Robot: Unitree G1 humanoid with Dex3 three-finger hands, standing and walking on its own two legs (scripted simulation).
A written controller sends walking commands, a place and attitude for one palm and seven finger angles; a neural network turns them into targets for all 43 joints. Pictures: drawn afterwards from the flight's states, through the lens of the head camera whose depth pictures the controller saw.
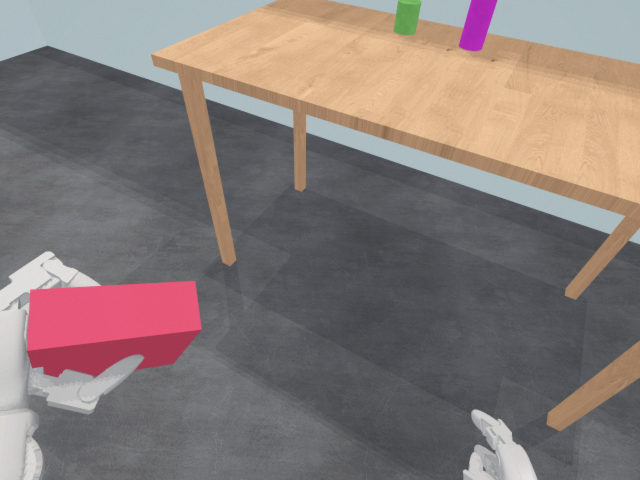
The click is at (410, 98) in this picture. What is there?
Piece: table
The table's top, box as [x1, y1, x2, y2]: [151, 0, 639, 219]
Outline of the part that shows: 151,54 153,63 156,66 639,219 639,64 489,33 486,34 483,46 480,50 469,51 462,49 458,45 462,28 418,19 416,32 414,34 401,35 393,31 395,14 328,0 277,0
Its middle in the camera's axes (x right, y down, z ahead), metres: +0.34 -0.41 +0.99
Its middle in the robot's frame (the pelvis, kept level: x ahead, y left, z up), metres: +1.04 -0.28 +0.06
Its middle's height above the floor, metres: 0.83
